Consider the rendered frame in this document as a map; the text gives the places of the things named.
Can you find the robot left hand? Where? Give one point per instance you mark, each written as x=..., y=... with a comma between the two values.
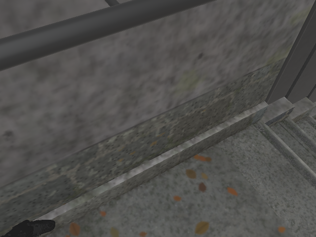
x=31, y=228

